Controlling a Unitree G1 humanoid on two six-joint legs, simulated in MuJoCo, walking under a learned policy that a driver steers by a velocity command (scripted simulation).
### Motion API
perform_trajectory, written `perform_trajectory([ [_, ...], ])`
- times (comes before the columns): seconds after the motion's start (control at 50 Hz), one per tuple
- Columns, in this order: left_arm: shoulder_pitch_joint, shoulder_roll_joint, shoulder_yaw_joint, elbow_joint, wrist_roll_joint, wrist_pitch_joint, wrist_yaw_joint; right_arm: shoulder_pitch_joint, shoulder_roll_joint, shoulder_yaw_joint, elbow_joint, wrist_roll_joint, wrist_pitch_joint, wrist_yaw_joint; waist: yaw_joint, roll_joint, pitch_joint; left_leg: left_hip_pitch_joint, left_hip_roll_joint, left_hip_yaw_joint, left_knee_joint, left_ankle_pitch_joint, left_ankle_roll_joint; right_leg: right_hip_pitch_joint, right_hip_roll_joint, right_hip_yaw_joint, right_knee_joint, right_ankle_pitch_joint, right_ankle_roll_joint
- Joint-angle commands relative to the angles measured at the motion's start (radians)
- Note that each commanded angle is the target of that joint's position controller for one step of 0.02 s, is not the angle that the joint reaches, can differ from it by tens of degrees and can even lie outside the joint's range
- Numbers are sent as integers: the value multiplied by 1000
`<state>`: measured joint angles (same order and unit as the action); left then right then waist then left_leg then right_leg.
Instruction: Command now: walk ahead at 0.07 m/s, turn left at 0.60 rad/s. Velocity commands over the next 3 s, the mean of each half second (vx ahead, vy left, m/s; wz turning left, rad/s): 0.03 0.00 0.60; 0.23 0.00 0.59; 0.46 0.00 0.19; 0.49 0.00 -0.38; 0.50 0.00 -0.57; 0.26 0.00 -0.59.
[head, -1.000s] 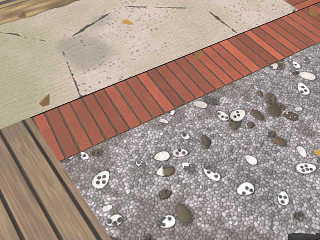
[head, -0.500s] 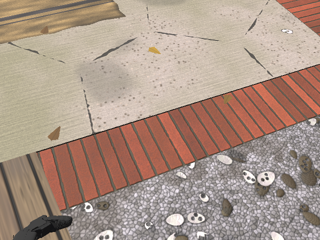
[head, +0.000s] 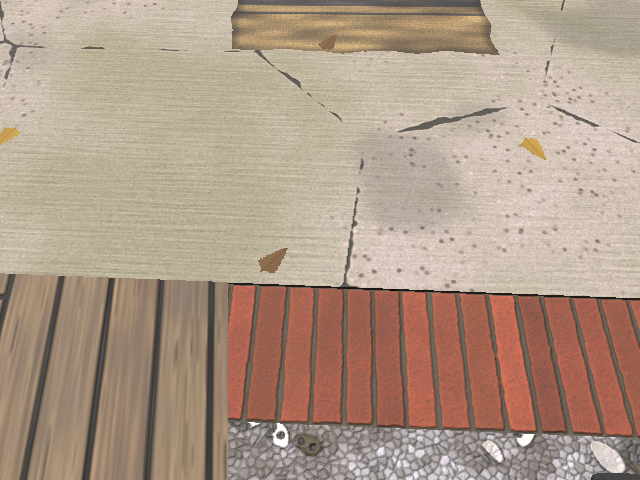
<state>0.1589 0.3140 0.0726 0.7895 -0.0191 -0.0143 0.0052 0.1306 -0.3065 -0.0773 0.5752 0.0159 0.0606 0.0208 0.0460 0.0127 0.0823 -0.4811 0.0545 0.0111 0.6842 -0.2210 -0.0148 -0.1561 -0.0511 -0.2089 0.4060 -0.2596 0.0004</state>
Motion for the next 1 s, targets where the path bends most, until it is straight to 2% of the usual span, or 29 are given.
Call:
perform_trajectory([
  [0.02, -52, 183, 47, -57, -24, -4, -1, 32, -96, -40, -76, -1, -7, 10, -52, -117, -132, 136, -36, 46, -176, 52, 52, 84, -247, 107, 41, 490, -132],
  [0.04, -13, 159, 42, -40, -23, -5, -4, 95, -136, -58, -60, -8, -10, 0, -75, -64, -168, 277, -56, 24, -266, 184, 90, 34, -192, 63, 178, 483, -81],
  [0.06, 7, 118, 27, -58, 15, -9, -7, 177, -251, -90, -58, -12, -13, -24, -91, 137, -237, 506, 118, -223, -275, 617, 173, -175, -104, 8, 445, 217, 2],
  [0.08, 12, 70, 2, -107, 54, -11, -8, 158, -321, -94, -81, -32, -21, -29, -59, 314, -305, 626, 338, -561, -266, 746, 405, -464, 46, 78, 715, -429, 73],
  [0.1, -54, 123, 19, -93, 39, -6, -10, 161, -231, -71, -79, -27, -39, -19, -121, 142, -339, 580, 315, -517, -291, 673, 408, -488, 28, 244, 820, -426, 72],
  [0.12, -76, 130, 21, -101, 13, -1, -8, 121, -209, -59, -70, -22, -52, -18, -95, 108, -276, 517, 262, -420, -297, 599, 351, -500, 11, 259, 823, -349, 57],
  [0.14, -63, 119, 21, -87, 15, 4, 2, 74, -187, -56, -66, -9, -56, -21, -68, 61, -235, 462, 205, -364, -305, 485, 292, -501, -6, 265, 770, -277, 53],
  [0.16, -66, 132, 26, -87, 26, 9, 12, 31, -174, -50, -71, 1, -51, -27, -53, 71, -203, 402, 178, -340, -318, 426, 264, -484, -11, 267, 714, -222, 59],
  [0.2, -41, 121, 25, -81, 27, 15, 13, -11, -175, -46, -81, -16, -43, -36, -23, 113, -202, 302, 136, -311, -333, 426, 260, -390, 21, 252, 677, -155, 76],
  [0.3, -59, 77, 9, -92, 23, 16, 10, 3, -188, -54, -66, -12, -34, -51, -44, 127, -219, 269, 109, -348, -315, 306, 254, -298, 56, 268, 436, -106, 89],
  [0.38, -63, 90, 14, -106, 15, 8, -4, -1, -187, -53, -61, -9, -25, -43, -57, 156, -206, 254, 103, -450, -301, 204, 239, -232, 81, 279, 297, -101, 67],
  [0.44, 13, 89, 23, -92, 19, -4, -14, -30, -170, -46, -63, 8, -15, -46, -8, 149, -197, 210, 51, -471, -236, 161, 178, -79, 79, 258, 28, 54, 25],
  [0.46, 47, 143, 39, -89, 33, -3, -9, 0, -133, -36, -60, 6, -15, -49, -15, 67, -207, 124, -7, -417, -140, 15, 121, 24, -49, 356, -42, 100, -23],
  [0.48, 21, 239, 57, -97, 52, 7, -2, 34, -88, -26, -76, 3, -19, -50, -67, -221, -157, -85, -175, -203, 67, -287, 51, 69, -265, 599, -107, 223, -151],
  [0.5, 13, 207, 51, -112, 74, 2, -1, 38, -171, -51, -74, -11, -31, -52, -42, -275, -148, -120, -154, -166, 311, -414, 4, -14, -386, 738, -141, 269, -281],
  [0.52, -47, 153, 33, -135, 67, -3, 7, 61, -218, -71, -50, -5, -29, -49, -65, -196, -127, -111, -119, -186, 435, -349, -10, -39, -346, 652, -130, 265, -273],
  [0.56, -114, 101, 21, -148, 36, 0, 19, 98, -186, -72, -5, -1, -10, -54, -83, -147, -94, -138, -105, -158, 526, -234, -42, -22, -226, 470, -103, 218, -187],
  [0.58, -106, 93, 16, -147, 28, 2, 25, 95, -159, -66, -4, 1, -3, -53, -71, -146, -84, -155, -100, -147, 553, -204, -58, -7, -214, 425, -97, 267, -187],
  [0.66, 42, 125, 29, -120, 24, 12, 41, -24, -108, -39, -61, 12, -13, -35, 28, -191, -100, -238, -45, -58, 380, -131, -75, 145, -219, 399, -187, -91, -193],
  [0.74, 70, 174, 49, -113, 14, -2, 31, -56, -77, -20, -83, 1, -32, -14, 44, -182, -95, -151, -5, -14, 191, -156, -49, 140, -260, 354, -223, -151, -187],
  [0.82, 53, 198, 60, -104, -4, -18, 3, -16, -79, -17, -67, 6, -42, 5, 14, -182, -62, 49, -11, 49, 8, -151, 10, 14, -255, 257, -226, -139, -172],
  [0.86, 33, 197, 59, -95, -19, -18, -9, 47, -76, -19, -40, 8, -44, 9, -35, -151, -69, 174, -26, 82, -122, -80, 44, -32, -254, 214, -169, -147, -154],
  [0.88, 27, 179, 54, -91, -21, -17, -12, 115, -78, -24, -7, 9, -45, 9, -69, -123, -82, 289, -56, 109, -180, -50, 62, -91, -236, 174, -98, -146, -135],
  [0.9, 40, 132, 38, -86, -10, -20, -14, 221, -117, -46, 34, 15, -45, 1, -112, -61, -124, 460, -86, 97, -204, -75, 90, -179, -192, 109, 59, -101, -100],
  [0.92, 0, 57, 11, -113, 22, -25, -20, 373, -203, -76, 63, 19, -48, -13, -177, 156, -154, 642, 88, -196, -309, -147, 167, -390, -97, 14, 455, -177, -20],
  [0.94, -71, 33, 1, -206, 28, -50, -16, 364, -327, -88, 25, 10, -73, -8, -152, 318, -152, 716, 295, -746, -457, -369, 369, -759, 70, 123, 730, -357, 29],
  [0.96, -101, 117, 18, -206, -8, -76, -21, 339, -228, -62, 23, 4, -100, -1, -173, 188, -128, 679, 327, -740, -507, -418, 395, -822, 5, 255, 824, -307, 10],
  [0.98, -80, 144, 25, -194, -24, -91, -33, 293, -162, -35, 25, -1, -117, -2, -133, 186, -68, 630, 295, -629, -499, -351, 357, -821, -33, 261, 800, -199, -14],
  [1.0, -47, 145, 27, -161, -7, -97, -37, 245, -122, -21, 18, -4, -124, -3, -104, 129, -41, 578, 244, -513, -483, -244, 315, -778, -63, 256, 754, -105, -14],
])
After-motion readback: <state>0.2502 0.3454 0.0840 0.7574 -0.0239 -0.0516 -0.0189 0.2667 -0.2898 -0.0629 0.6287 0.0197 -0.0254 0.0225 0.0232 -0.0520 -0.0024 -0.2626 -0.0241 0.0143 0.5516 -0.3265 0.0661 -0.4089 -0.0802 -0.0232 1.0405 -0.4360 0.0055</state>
